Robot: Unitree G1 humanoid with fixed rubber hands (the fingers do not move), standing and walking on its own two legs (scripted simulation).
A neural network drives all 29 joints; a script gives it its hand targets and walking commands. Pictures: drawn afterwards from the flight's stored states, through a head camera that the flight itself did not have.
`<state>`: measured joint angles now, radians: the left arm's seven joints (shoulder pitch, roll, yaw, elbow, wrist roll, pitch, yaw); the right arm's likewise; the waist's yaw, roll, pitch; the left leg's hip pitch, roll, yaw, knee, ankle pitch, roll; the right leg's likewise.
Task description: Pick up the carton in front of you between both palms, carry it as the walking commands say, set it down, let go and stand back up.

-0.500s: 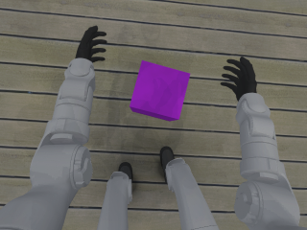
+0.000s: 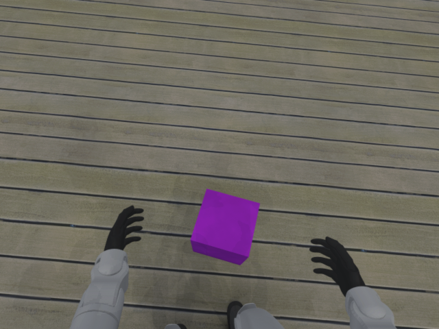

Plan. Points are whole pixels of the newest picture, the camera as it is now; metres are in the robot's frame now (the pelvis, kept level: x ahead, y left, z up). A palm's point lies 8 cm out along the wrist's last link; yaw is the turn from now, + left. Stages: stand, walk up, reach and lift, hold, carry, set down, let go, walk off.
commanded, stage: let go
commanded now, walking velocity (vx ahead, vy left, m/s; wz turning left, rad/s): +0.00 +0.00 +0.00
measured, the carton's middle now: (224, 229) +0.43 -0.08 -0.63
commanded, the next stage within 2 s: stand in 0.80 s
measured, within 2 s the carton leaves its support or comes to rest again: neither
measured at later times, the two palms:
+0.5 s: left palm (41, 321) +0.18 +0.27 -0.05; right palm (332, 285) +0.19 -0.20 -0.05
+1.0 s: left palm out of the picture +0.14 +0.26 -0.08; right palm (372, 322) +0.12 -0.27 -0.08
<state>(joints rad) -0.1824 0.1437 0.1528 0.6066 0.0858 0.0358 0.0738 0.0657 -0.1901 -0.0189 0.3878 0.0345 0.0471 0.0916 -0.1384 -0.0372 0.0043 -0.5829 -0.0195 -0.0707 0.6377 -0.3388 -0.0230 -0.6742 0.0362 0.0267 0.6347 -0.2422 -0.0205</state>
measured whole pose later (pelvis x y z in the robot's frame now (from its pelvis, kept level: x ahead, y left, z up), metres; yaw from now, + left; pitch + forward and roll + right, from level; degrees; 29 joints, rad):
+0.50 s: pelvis +0.03 +0.04 +0.02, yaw -1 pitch -1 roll -1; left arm 0.24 0.22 0.03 0.46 -0.02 0.06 -0.03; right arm 0.22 -0.22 -0.04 0.42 -0.02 0.13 0.05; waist 0.01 0.03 0.05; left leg -0.10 -0.04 -0.04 0.44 -0.32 0.03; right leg -0.19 0.01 0.06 0.42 -0.22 0.03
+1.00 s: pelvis +0.03 +0.00 +0.01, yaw -4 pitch +3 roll -1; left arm 0.34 0.24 0.05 0.68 0.03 -0.04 -0.01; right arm 0.31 -0.30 -0.03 0.60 -0.05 -0.03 -0.04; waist 0.00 0.07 -0.05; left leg -0.21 0.04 0.00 0.56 -0.40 -0.02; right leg -0.33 0.08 0.07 0.56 -0.28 -0.03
